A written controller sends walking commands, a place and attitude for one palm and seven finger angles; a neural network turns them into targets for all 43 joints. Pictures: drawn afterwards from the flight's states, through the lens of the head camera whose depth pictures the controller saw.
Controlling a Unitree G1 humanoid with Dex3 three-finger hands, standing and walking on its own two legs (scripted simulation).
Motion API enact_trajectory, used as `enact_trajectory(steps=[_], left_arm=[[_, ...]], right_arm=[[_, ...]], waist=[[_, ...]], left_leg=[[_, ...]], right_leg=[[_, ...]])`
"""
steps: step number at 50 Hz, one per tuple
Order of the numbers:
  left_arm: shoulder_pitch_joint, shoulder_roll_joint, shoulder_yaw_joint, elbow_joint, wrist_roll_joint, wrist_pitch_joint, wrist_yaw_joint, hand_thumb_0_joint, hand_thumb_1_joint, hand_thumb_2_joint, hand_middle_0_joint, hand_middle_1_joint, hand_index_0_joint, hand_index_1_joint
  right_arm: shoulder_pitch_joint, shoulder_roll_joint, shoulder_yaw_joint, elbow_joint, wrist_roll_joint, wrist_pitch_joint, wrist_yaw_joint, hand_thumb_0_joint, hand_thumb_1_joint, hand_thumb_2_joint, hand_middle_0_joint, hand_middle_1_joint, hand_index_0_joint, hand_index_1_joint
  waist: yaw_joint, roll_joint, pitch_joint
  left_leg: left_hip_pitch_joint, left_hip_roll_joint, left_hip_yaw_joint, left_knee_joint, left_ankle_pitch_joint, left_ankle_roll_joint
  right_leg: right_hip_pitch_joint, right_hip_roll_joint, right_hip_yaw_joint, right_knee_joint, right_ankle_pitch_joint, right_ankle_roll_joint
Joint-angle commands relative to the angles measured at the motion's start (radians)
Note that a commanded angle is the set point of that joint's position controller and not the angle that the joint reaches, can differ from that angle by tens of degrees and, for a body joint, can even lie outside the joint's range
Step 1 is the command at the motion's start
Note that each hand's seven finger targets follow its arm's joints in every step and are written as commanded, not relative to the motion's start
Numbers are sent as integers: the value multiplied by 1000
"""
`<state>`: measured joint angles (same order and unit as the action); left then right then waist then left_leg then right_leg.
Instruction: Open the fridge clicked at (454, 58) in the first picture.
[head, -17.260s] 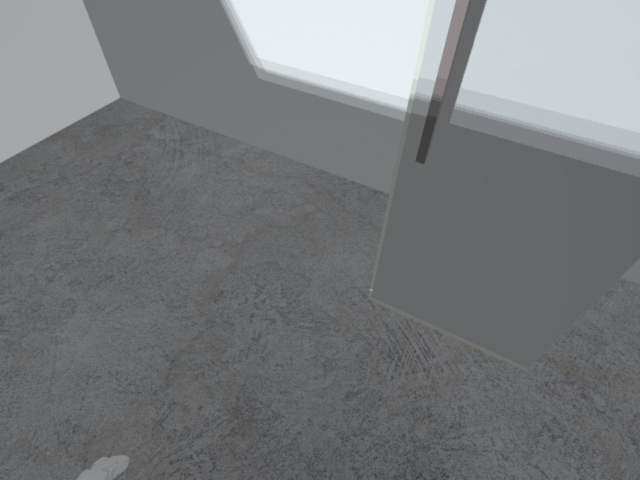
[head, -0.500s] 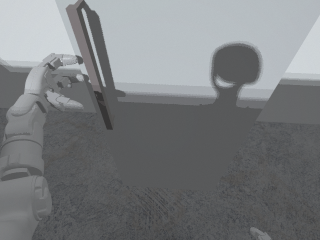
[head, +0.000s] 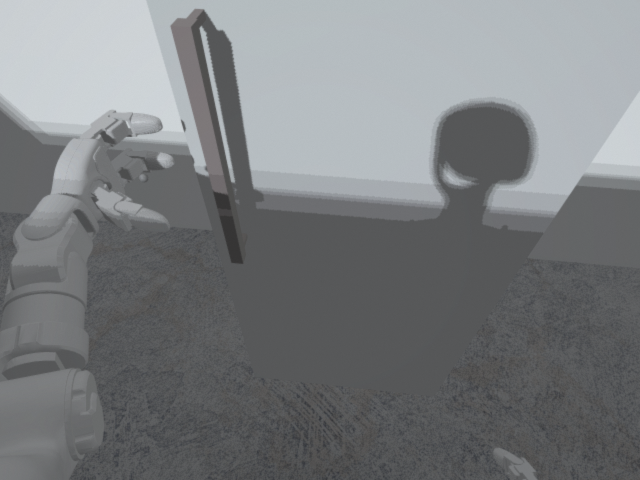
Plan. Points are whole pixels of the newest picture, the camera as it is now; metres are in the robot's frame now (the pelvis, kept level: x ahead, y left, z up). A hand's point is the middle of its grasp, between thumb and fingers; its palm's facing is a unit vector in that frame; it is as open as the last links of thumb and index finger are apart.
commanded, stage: move the hooked fingers beside the handle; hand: left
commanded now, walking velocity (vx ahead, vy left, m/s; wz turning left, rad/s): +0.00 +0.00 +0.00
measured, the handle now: (222, 163) +0.48 +0.15 +0.15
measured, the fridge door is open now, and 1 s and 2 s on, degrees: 0 0 0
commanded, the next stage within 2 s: feel for the door with the fingertips in 0.80 s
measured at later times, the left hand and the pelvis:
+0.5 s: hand (147, 185) +0.40 +0.22 +0.17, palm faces -0.05 -1.00 -0.02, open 14.0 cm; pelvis -0.01 +0.00 +0.00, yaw +0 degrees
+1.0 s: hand (150, 178) +0.41 +0.22 +0.18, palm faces -0.05 -1.00 +0.00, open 14.0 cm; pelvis -0.01 -0.01 +0.00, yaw +0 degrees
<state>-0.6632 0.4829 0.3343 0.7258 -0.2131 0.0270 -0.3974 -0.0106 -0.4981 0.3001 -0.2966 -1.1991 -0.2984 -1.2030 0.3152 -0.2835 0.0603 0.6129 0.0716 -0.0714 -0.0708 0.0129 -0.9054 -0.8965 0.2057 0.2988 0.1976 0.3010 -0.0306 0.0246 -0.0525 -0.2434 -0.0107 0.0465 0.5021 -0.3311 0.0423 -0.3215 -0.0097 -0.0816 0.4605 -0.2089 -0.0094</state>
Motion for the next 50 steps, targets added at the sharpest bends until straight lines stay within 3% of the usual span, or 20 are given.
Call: enact_trajectory(steps=[1,2,3,5,8,12,17,18,21,24,26,28,31,32,36,38,41,43,45,50], left_arm=[[-480,234,28,-193,-26,-52,-2,0,-500,300,-300,-1200,-300,-1200],[-479,235,25,-178,-27,-53,-1,0,-500,300,-300,-1200,-300,-1200],[-489,267,55,-176,-27,-56,3,0,-500,300,-300,-1200,-300,-1200],[-472,264,58,-189,-25,-65,3,0,-500,300,-300,-1200,-300,-1200],[-475,279,65,-272,-22,-89,5,0,-500,300,-300,-1200,-300,-1200],[-393,277,81,-232,-30,-72,-1,0,-500,300,-300,-1200,-300,-1200],[-396,255,59,-185,-26,-35,-6,0,-500,300,-300,-1200,-300,-1200],[-425,260,55,-211,-24,-39,-5,0,-500,300,-300,-1200,-300,-1200],[-446,256,50,-286,-27,-62,-3,0,-500,300,-300,-1200,-300,-1200],[-498,249,41,-276,-37,-80,-2,0,-500,300,-300,-1200,-300,-1200],[-519,249,37,-225,-37,-78,-1,0,-500,300,-300,-1200,-300,-1200],[-544,261,37,-197,-27,-75,8,0,-500,300,-300,-1200,-300,-1200],[-518,263,40,-127,-12,-68,16,0,-500,300,-300,-1200,-300,-1200],[-479,290,63,-105,-7,-67,17,0,-500,300,-300,-1200,-300,-1200],[-459,306,78,-81,-10,-80,2,0,-500,300,-300,-1200,-300,-1200],[-456,345,109,-120,-18,-101,-6,0,-500,300,-300,-1200,-300,-1200],[-477,323,92,-199,-24,-122,-19,0,-500,300,-300,-1200,-300,-1200],[-473,303,77,-192,-33,-117,-24,0,-500,300,-300,-1200,-300,-1200],[-465,333,107,-161,-33,-101,-25,0,-500,300,-300,-1200,-300,-1200],[-520,241,14,-171,-31,-72,-26,0,-500,300,-300,-1200,-300,-1200]], right_arm=[[-16,-150,-52,-107,-1,-50,-13,0,-900,-900,200,300,200,300],[-14,-152,-52,-107,-1,-46,-14,0,-900,-900,200,300,200,300],[-18,-152,-51,-107,-2,-47,-15,0,-900,-900,200,300,200,300],[-19,-149,-51,-116,-3,-50,-13,0,-900,-900,200,300,200,300],[-26,-143,-50,-125,-6,-51,-8,0,-900,-900,200,300,200,300],[-21,-147,-53,-126,-5,-46,-5,0,-900,-900,200,300,200,300],[-30,-151,-53,-124,2,-39,-8,0,-900,-900,200,300,200,300],[-35,-148,-51,-123,2,-42,-9,0,-900,-900,200,300,200,300],[-34,-145,-52,-133,-1,-50,-11,0,-900,-900,200,300,200,300],[-33,-144,-49,-120,-2,-55,-17,0,-900,-900,200,300,200,300],[-33,-145,-44,-108,1,-59,-24,0,-900,-900,200,300,200,300],[-34,-146,-43,-100,1,-58,-25,0,-900,-900,200,300,200,300],[-22,-146,-42,-90,-2,-60,-23,0,-900,-900,200,300,200,300],[-15,-151,-45,-93,-3,-54,-20,0,-900,-900,200,300,200,300],[-11,-155,-47,-108,-2,-50,-16,0,-900,-900,200,300,200,300],[-13,-156,-50,-119,-2,-47,-16,0,-900,-900,200,300,200,300],[-18,-151,-51,-132,-2,-53,-14,0,-900,-900,200,300,200,300],[-17,-150,-52,-125,0,-53,-14,0,-900,-900,200,300,200,300],[-5,-157,-54,-114,0,-51,-15,0,-900,-900,200,300,200,300],[-15,-153,-52,-109,4,-57,-15,0,-900,-900,200,300,200,300]], waist=[[-22,36,-269],[-25,5,-258],[-16,22,-261],[-7,24,-301],[7,108,-351],[13,21,-310],[-5,17,-230],[-5,60,-231],[-2,64,-310],[-19,21,-304],[-26,10,-266],[-29,42,-248],[-20,66,-249],[-7,46,-260],[-4,-15,-283],[8,2,-324],[8,40,-357],[-3,46,-312],[-10,9,-293],[-30,62,-259]], left_leg=[[73,27,-80,-55,398,-31],[65,27,-77,-55,383,-25],[55,23,-80,-59,374,-26],[67,21,-79,-55,399,-27],[114,23,-79,-47,493,-42],[77,29,-71,-51,493,-32],[36,25,-63,-62,377,-20],[35,21,-67,-66,358,-23],[78,20,-73,-56,397,-23],[75,20,-76,-59,352,-18],[50,18,-76,-64,305,-14],[41,14,-74,-68,288,-12],[26,11,-72,-66,287,-16],[15,12,-67,-62,302,-14],[-19,14,-61,-56,309,-9],[-12,12,-57,-49,337,-6],[21,12,-54,-46,369,-7],[28,16,-55,-44,369,-6],[4,16,-54,-48,329,-2],[7,14,-57,-49,283,-4]], right_leg=[[119,13,37,-4,275,-38],[120,12,37,-5,272,-36],[128,10,39,-3,272,-39],[151,9,43,5,292,-40],[172,7,47,10,336,-41],[189,9,43,8,352,-36],[143,7,42,-5,286,-35],[138,6,45,-8,268,-38],[163,8,47,1,292,-40],[158,11,47,-8,271,-35],[141,11,47,-13,238,-34],[130,7,49,-19,221,-33],[128,4,50,-15,220,-37],[151,1,51,-10,238,-37],[184,2,55,8,281,-33],[219,0,65,17,319,-31],[230,3,67,22,346,-32],[192,6,63,12,335,-31],[187,6,65,5,312,-27],[135,4,60,-5,253,-31]])
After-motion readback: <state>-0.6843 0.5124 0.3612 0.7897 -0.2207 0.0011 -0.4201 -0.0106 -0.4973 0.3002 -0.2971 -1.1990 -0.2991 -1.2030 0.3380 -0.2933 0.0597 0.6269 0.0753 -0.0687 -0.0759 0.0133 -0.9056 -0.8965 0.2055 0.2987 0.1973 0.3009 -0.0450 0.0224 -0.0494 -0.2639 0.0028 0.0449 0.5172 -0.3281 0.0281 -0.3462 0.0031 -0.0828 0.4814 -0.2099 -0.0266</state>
